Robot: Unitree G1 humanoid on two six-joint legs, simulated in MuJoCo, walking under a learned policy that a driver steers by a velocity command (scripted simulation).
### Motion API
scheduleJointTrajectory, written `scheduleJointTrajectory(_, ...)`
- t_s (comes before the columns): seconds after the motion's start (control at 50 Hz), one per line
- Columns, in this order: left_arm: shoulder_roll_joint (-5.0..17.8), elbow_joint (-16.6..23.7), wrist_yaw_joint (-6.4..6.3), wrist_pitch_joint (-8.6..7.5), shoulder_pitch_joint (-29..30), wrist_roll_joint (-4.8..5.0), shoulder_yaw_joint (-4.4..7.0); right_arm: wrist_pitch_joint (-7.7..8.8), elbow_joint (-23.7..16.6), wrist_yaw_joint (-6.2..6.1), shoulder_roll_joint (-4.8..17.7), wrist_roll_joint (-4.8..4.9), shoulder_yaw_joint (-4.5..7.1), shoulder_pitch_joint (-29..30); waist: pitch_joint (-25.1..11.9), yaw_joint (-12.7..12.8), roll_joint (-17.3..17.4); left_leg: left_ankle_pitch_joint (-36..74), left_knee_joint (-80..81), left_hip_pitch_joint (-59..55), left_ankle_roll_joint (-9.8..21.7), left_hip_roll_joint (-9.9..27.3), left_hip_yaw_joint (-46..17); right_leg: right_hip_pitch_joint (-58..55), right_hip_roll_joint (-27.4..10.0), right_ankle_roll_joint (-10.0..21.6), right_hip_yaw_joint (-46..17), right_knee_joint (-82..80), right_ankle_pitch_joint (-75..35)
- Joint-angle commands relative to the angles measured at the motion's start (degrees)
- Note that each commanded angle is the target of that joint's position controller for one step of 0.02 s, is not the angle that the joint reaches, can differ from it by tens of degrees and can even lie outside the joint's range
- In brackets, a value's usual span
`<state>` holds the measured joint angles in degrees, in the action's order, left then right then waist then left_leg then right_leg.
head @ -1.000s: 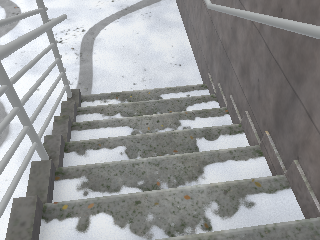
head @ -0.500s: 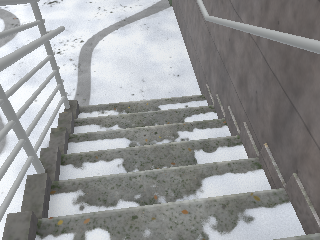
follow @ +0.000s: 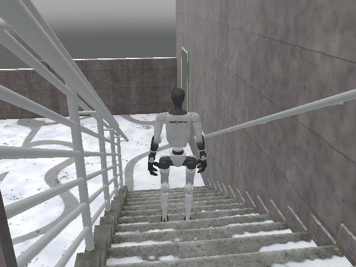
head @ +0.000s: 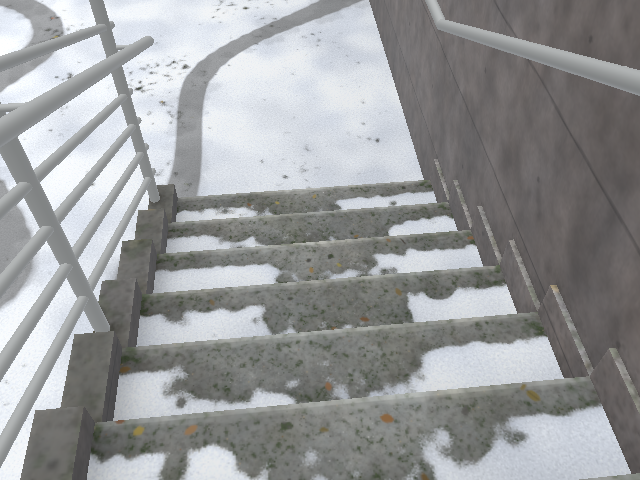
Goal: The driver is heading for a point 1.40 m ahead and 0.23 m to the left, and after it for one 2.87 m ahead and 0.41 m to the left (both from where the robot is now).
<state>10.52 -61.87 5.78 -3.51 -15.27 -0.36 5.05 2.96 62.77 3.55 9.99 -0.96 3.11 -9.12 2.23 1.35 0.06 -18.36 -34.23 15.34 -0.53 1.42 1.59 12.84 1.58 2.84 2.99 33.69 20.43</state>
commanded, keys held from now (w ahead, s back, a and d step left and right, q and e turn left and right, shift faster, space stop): no key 0.18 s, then w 0.82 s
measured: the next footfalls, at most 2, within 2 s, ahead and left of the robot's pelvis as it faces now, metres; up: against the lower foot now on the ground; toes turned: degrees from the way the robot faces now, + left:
right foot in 0.86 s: +0.37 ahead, -0.08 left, -0.15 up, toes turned -4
left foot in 1.34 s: +0.67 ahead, +0.18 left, -0.30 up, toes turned +4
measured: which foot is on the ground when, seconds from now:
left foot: down 0.00-0.88, up 0.90-1.00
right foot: down 0.00-0.42, up 0.44-0.84, down 0.86-1.00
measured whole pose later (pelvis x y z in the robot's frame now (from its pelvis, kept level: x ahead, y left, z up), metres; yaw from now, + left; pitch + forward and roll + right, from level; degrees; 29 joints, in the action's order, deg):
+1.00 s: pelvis +0.32 +0.01 -0.15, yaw +0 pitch +0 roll -2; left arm 12.0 -58.1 3.7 -4.4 -17.5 -5.5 2.7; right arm 5.6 62.3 3.3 9.3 -4.6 0.3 -25.9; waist 0.0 -1.5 2.4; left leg -20.1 -89.9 33.3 6.7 1.7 -3.5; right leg 13.6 2.8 4.3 5.3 29.6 15.4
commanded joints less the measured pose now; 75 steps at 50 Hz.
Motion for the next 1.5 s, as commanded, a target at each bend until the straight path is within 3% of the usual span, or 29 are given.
scheduleJointTrajectory(0.02,5.3,0.9,-0.27,-0.52,-2.9,-0.02,0.82,0.27,-1.2,-0.08,4.9,0.07,0.82,-1.6,-1.1,-0.4,0.3,9.8,3.9,-2.7,1.7,-0.7,0.2,2.3,-2.3,1.0,-2.4,-6.0,-16.2)
scheduleJointTrajectory(0.2,6.5,-0.8,-0.68,-0.35,-5.8,-0.69,1.47,0.16,-0.4,-0.49,6.1,-0.45,1.46,-3.8,-0.2,0.2,-1.1,0.2,3.4,-1.6,2.2,-1.9,0.7,1.4,-3.1,2.5,-3.2,-7.4,-8.1)
scheduleJointTrajectory(0.26,8.1,-3.3,-2.76,-0.77,-14.1,-3.10,3.04,0.67,-2.0,-2.72,4.5,-2.58,2.15,-2.8,6.4,3.8,-5.0,-15.4,-2.5,10.4,4.5,-2.1,-0.9,-1.5,-13.0,12.4,-18.7,-16.4,26.0)
scheduleJointTrajectory(0.32,4.1,-4.8,-5.01,-0.72,-17.1,-2.49,1.68,2.09,-4.1,-4.01,-1.2,-1.89,0.72,0.2,8.6,4.4,-4.4,-6.4,-5.9,15.4,5.2,0.1,-0.5,-6.3,-22.1,17.8,-29.3,-21.4,22.5)
scheduleJointTrajectory(0.38,4.8,-2.2,-5.03,-0.39,-8.2,-2.45,1.51,3.45,-3.3,-3.41,-0.4,-2.15,1.15,-4.9,7.9,-0.6,-3.9,-3.1,-2.4,-3.5,6.8,-2.5,3.7,6.0,-16.4,14.8,-17.1,-18.5,15.9)
scheduleJointTrajectory(0.42,6.8,1.0,-3.93,-1.67,-0.8,-4.76,1.65,5.29,2.6,-1.87,-0.6,-4.92,1.86,-27.5,3.4,-11.4,1.6,-0.2,-3.7,-24.7,6.7,-6.2,5.3,20.8,-6.9,14.0,-6.7,3.1,0.2)
scheduleJointTrajectory(0.44,5.8,2.6,-2.81,-2.81,2.7,-4.98,1.74,5.86,4.7,-1.97,1.5,-5.36,2.33,-37.7,1.0,-15.7,9.5,0.5,6.5,-31.5,12.6,2.0,-12.8,30.0,0.4,10.1,-2.1,26.6,-4.1)
scheduleJointTrajectory(0.46,-2.5,5.2,-2.22,-4.50,2.6,-4.10,0.15,5.72,4.9,-1.13,6.5,-5.85,1.63,-45.2,-1.5,-14.9,13.2,7.4,15.5,-36.6,23.5,15.3,-40.5,43.9,7.1,8.7,-10.7,40.2,15.0)
scheduleJointTrajectory(0.48,-2.0,7.6,-2.83,-5.33,5.5,-2.50,-0.07,5.76,6.0,-0.02,7.2,-5.77,1.23,-41.4,11.2,-11.9,4.6,-2.0,20.6,-31.4,25.9,23.2,-45.2,58.2,3.8,9.8,-20.1,40.8,8.5)
scheduleJointTrajectory(0.52,1.2,5.6,-4.37,-4.40,1.1,-3.91,0.31,4.54,1.7,0.87,2.6,-3.22,-0.31,-23.5,8.2,-4.8,-5.1,-6.8,17.8,-19.3,22.2,18.3,-30.1,50.1,-2.7,8.2,-14.9,45.2,-4.1)
scheduleJointTrajectory(0.6,-2.8,8.4,-2.78,-1.84,-1.1,-6.50,-3.07,5.50,-4.3,-3.95,-9.1,-4.04,-5.13,-12.9,3.3,-0.7,1.0,9.1,9.3,13.0,12.9,1.7,-2.9,24.4,-9.5,5.1,-7.2,20.1,-42.2)
scheduleJointTrajectory(0.68,-0.5,12.3,-3.25,-1.60,6.5,-5.28,-4.09,6.76,1.6,-3.18,-1.1,-4.66,-5.27,-27.6,3.3,-4.0,2.7,-1.2,4.9,25.3,12.3,2.2,-5.3,8.5,-6.5,0.4,-1.3,7.3,-55.1)
scheduleJointTrajectory(0.8,2.3,16.0,-2.98,-0.17,18.4,-4.71,-4.60,4.08,3.7,-3.51,0.1,-1.65,-4.94,-32.5,6.9,-8.6,1.7,6.3,-8.2,-5.7,14.4,8.0,-18.1,18.7,-7.9,1.7,-4.3,-12.2,-29.9)
scheduleJointTrajectory(0.86,8.6,4.5,-3.09,-2.09,-12.5,-2.80,-1.54,1.60,2.3,0.20,5.2,-5.74,-2.78,-25.9,0.6,4.0,-4.5,22.2,-33.1,7.6,11.1,1.6,-10.7,-19.6,-5.2,3.9,1.3,-16.2,-38.0)
scheduleJointTrajectory(0.88,13.2,1.1,-2.22,-1.38,-28.0,-3.81,0.13,1.56,6.3,2.94,-2.2,-5.16,-3.38,-36.0,-14.1,5.4,-13.2,-2.9,-58.6,26.2,6.0,-5.1,-4.9,-48.9,-14.0,14.5,-4.4,3.4,-66.1)
scheduleJointTrajectory(0.9,15.9,0.3,-1.50,-1.04,-30.9,-4.38,0.94,2.31,2.0,3.66,-2.3,-2.41,-3.72,-33.2,-20.8,6.7,-14.4,-28.6,-77.6,34.4,4.5,-7.0,-3.0,-53.8,-22.7,21.1,-15.7,5.6,-74.3)
scheduleJointTrajectory(0.94,13.1,2.3,-1.11,-0.51,-17.8,-5.11,1.27,4.16,-5.3,1.35,1.8,-1.50,-2.66,-15.9,-0.5,6.1,-1.7,-13.4,-70.4,53.7,5.9,0.3,-6.5,-32.6,-26.1,18.8,-26.7,-11.6,-11.5)
scheduleJointTrajectory(0.98,-1.6,6.2,-2.01,-1.47,-4.2,-5.72,-3.90,3.97,-4.3,-1.35,-0.2,-4.80,-2.79,-18.8,3.8,-2.6,3.1,11.5,-45.6,36.2,9.0,7.7,-12.6,-3.4,-20.4,15.3,-20.1,-17.6,-8.7)
scheduleJointTrajectory(1.0,-3.7,7.0,-3.01,-2.64,-2.4,-5.12,-5.04,3.20,-4.2,-1.68,-2.3,-5.20,-3.05,-15.8,8.9,-2.9,2.0,16.5,-33.1,28.2,8.7,9.7,-11.2,9.8,-19.2,16.6,-15.3,-21.1,-13.9)
scheduleJointTrajectory(1.04,1.0,4.1,-3.87,-3.30,-6.5,-3.41,-4.15,1.29,-5.8,-0.75,-2.0,-5.72,-2.83,-12.8,3.8,-2.3,-1.0,18.1,-29.2,24.2,7.4,7.5,-6.4,12.3,-14.4,16.8,-12.6,-18.2,-9.4)
scheduleJointTrajectory(1.1,0.4,2.1,-4.59,-5.13,-13.5,-5.40,-4.75,1.87,-7.9,0.42,-1.8,-6.85,-3.72,-11.5,1.2,0.2,2.0,37.3,-16.7,29.8,4.1,9.3,-9.5,5.8,-13.4,15.1,-10.8,-6.7,-19.1)
scheduleJointTrajectory(1.14,0.9,1.5,-3.95,-5.08,-14.2,-4.86,-5.84,1.42,-9.4,-0.24,0.1,-4.91,-3.72,-5.7,1.5,0.1,0.7,53.0,-4.2,14.4,3.7,7.2,-5.6,17.4,-8.5,11.3,-5.9,-3.2,-9.4)
scheduleJointTrajectory(1.28,5.5,-1.0,-5.20,-2.25,-24.1,-3.32,-4.73,0.50,-14.7,-0.15,4.5,-4.44,-4.18,10.1,7.5,6.3,-0.7,32.0,14.4,16.3,2.6,5.9,-3.4,-1.6,-13.9,9.5,-16.6,10.0,-7.6)
scheduleJointTrajectory(1.34,6.5,-2.8,-0.64,-0.26,-23.4,-7.44,-4.17,3.01,-3.5,-0.32,13.3,-1.77,0.39,-22.6,-4.5,-7.6,5.5,45.7,8.5,-29.3,7.3,4.0,2.4,14.8,-5.6,3.2,-6.4,39.6,-18.7)
scheduleJointTrajectory(1.36,-2.9,-5.9,1.58,-0.19,-35.3,-5.37,-5.36,2.06,-1.6,1.12,17.9,-2.05,1.13,-32.8,-22.2,-6.2,19.2,73.8,-6.8,-55.9,20.8,16.4,-7.8,30.3,1.5,-1.7,-0.4,68.8,21.7)
scheduleJointTrajectory(1.38,1.4,-0.4,2.32,-0.94,-28.8,-2.67,-4.86,1.30,-1.0,1.83,19.4,-3.29,2.00,-36.2,-24.7,-10.2,16.4,77.2,-5.4,-57.5,25.4,20.8,-19.3,40.9,2.1,-2.1,-2.4,86.5,29.3)
scheduleJointTrajectory(1.4,3.0,6.2,1.35,-1.91,-14.7,-0.86,-4.52,1.63,-1.5,1.58,18.8,-3.49,2.54,-32.4,-15.1,-12.8,13.5,52.6,2.5,-50.0,25.3,23.8,-25.5,57.0,0.3,-1.2,-2.5,87.2,25.9)
scheduleJointTrajectory(1.44,3.0,7.8,-2.26,-2.81,-12.0,-1.93,-4.88,2.31,-6.2,1.40,7.7,-3.66,-1.08,-16.1,-4.5,-4.5,-1.2,36.8,9.8,-19.0,21.1,22.9,-19.8,46.2,-7.9,1.2,-8.5,72.2,6.4)
scheduleJointTrajectory(1.5,-3.5,9.0,-3.03,-1.66,-9.1,-4.26,-5.75,5.30,-6.7,-1.52,4.1,-3.10,-2.56,-9.1,1.9,2.1,2.2,42.1,13.6,9.5,17.8,11.8,-7.2,28.3,-10.8,1.4,-6.7,48.0,-8.6)
Velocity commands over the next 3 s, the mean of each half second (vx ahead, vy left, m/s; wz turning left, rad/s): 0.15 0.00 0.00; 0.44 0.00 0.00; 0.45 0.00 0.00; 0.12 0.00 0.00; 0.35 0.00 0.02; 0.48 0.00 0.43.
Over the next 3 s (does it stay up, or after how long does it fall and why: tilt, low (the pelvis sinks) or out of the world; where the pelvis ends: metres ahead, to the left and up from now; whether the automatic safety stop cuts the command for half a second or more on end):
stays up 1.08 0.03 -0.49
